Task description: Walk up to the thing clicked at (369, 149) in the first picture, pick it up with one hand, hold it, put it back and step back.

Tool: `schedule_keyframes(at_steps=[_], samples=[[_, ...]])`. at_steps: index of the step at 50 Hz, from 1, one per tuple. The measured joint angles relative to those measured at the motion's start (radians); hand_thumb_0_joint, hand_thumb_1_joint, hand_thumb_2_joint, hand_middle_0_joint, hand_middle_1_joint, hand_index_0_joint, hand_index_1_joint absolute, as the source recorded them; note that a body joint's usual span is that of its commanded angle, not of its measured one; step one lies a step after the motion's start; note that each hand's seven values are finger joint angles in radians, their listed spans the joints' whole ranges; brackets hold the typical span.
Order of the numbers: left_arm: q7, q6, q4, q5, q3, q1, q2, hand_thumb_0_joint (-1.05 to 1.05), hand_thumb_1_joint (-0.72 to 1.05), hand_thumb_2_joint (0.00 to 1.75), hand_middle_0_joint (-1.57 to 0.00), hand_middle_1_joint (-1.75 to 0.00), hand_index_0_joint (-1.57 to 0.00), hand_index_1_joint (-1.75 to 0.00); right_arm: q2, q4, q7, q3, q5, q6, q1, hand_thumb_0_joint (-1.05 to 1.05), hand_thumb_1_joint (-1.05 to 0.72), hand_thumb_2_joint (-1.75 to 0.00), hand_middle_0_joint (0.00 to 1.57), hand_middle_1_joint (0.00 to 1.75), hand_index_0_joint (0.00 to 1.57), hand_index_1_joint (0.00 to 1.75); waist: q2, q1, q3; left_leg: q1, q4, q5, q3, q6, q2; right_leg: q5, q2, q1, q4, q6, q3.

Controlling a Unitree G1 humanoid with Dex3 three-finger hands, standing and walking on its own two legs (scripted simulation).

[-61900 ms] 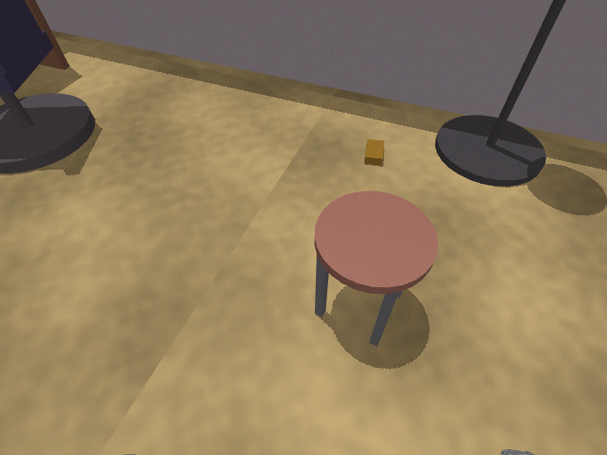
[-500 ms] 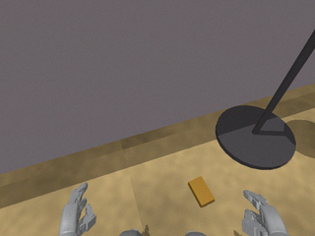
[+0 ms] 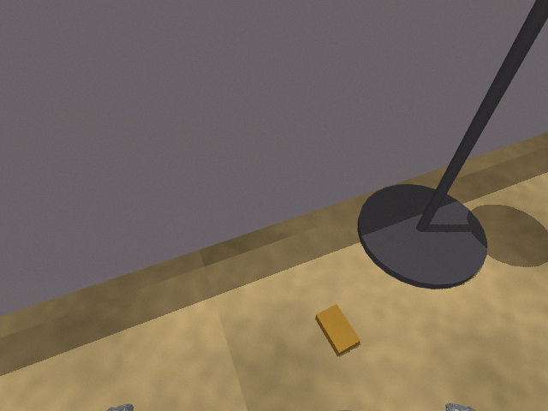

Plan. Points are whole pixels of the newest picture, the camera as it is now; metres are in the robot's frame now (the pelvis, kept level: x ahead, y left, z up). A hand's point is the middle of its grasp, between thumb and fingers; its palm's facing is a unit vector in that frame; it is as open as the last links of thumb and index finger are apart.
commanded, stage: stand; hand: right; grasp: from above
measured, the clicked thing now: (337, 329) +0.47 -0.21 -0.74
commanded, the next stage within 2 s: none
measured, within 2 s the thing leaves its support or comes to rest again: neither
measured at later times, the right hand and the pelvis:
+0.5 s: hand out of the picture +0.03 -0.23 -0.14, palm faces +0.03 +0.94 -0.34, open 7.4 cm; pelvis -0.01 +0.01 +0.02, yaw +0 degrees
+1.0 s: hand out of the picture +0.06 -0.22 -0.14, palm faces +0.01 +0.94 -0.33, open 7.4 cm; pelvis +0.00 +0.02 +0.02, yaw +0 degrees
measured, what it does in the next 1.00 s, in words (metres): stands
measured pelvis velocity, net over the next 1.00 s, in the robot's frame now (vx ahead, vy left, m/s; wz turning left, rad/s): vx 0.00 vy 0.02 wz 0.00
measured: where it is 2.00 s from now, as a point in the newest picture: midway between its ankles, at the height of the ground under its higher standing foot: outside the picture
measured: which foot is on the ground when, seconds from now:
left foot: down 0.00-1.00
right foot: down 0.00-1.00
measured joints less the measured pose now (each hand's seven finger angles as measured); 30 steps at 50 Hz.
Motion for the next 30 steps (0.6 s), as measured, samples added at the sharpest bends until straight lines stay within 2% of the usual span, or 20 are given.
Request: schedule_keyframes(at_steps=[12, 30], samples=[[0.005, 0.012, 0.111, -0.019, -0.006, -0.022, -0.010, 0.00, 0.90, 0.90, -0.21, -0.30, -0.20, -0.30, 0.012, 0.177, 0.000, 0.012, 0.009, -0.017, -0.033, 0.01, -0.90, -0.90, 0.20, 0.30, 0.20, 0.30, -0.007, -0.001, 0.020, 0.115, -0.156, 0.083, 0.002, -0.002, 0.006, 0.093, 0.005, 0.121, -0.173, 0.002, 0.003], [-0.001, 0.012, 0.172, -0.028, -0.012, -0.044, 0.016, 0.00, 0.90, 0.90, -0.20, -0.30, -0.20, -0.30, -0.007, 0.267, 0.004, 0.013, 0.013, -0.029, -0.076, 0.00, -0.90, -0.90, 0.20, 0.30, 0.20, 0.30, -0.019, 0.006, 0.028, 0.154, -0.235, 0.127, 0.007, 0.013, -0.010, 0.142, -0.011, 0.165, -0.260, 0.019, 0.008]])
